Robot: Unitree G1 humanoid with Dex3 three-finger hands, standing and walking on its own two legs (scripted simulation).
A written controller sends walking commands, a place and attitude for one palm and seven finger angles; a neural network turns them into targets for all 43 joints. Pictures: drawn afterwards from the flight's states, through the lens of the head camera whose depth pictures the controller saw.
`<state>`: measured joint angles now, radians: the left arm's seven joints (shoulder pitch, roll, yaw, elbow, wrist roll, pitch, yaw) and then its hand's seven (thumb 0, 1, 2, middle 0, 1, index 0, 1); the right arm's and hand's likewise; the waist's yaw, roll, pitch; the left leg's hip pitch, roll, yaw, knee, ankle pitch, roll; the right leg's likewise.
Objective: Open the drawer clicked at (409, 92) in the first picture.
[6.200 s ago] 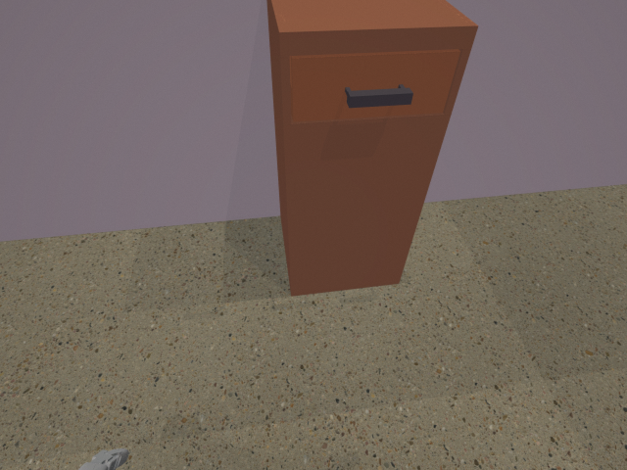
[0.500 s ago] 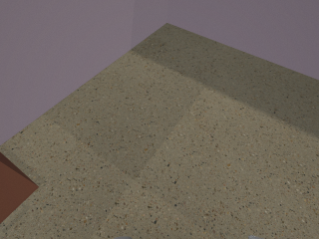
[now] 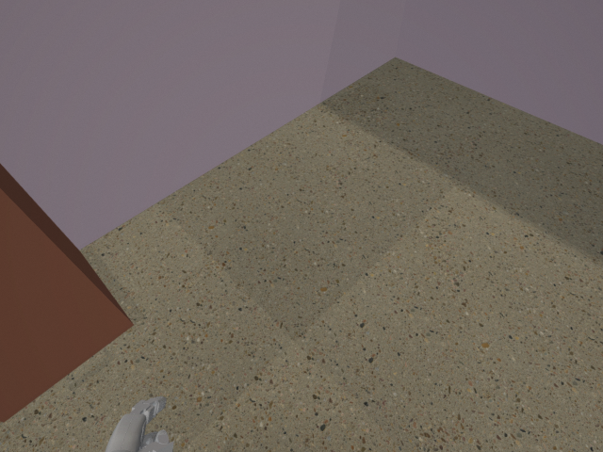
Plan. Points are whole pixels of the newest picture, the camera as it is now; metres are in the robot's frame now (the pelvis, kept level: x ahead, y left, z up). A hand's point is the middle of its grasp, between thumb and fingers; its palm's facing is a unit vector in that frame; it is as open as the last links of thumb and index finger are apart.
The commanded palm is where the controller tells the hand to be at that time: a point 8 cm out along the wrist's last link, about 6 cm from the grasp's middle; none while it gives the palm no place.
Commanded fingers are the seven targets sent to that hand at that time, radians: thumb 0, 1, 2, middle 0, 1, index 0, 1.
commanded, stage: turn to face it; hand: left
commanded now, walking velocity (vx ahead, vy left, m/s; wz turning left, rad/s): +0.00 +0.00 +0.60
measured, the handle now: out of the picture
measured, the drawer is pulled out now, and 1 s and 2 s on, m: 0.00 0.00 0.00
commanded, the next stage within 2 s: take the last steps up to it in 1.18 s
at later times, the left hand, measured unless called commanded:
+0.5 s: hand out of the picture -0.07 +0.22 -0.18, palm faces +0.38 -0.89 -0.25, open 7.4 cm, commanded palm none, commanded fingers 0.00 0.90 0.90 -0.20 -0.30 -0.20 -0.30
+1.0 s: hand out of the picture -0.02 +0.26 -0.14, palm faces +0.55 -0.79 -0.26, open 7.4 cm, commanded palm none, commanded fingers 0.00 0.90 0.90 -0.20 -0.30 -0.20 -0.30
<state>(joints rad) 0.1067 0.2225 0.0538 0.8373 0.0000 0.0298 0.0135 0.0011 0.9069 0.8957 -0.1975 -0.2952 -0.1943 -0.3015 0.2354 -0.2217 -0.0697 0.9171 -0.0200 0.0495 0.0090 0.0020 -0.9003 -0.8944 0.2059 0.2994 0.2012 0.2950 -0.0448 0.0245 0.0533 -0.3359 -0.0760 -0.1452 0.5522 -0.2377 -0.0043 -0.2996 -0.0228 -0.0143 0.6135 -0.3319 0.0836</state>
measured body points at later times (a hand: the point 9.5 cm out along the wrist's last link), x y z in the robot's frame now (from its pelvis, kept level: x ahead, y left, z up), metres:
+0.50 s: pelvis -0.02 +0.02 -0.01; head +0.02 +0.04 +0.44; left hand -0.09 +0.27 -0.16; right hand +0.18 -0.20 -0.13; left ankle -0.05 +0.12 -0.73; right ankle -0.01 -0.11 -0.73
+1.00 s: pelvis -0.02 +0.01 +0.01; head +0.01 +0.02 +0.45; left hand -0.05 +0.30 -0.12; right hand +0.16 -0.17 -0.14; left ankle -0.05 +0.12 -0.73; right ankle +0.05 -0.11 -0.71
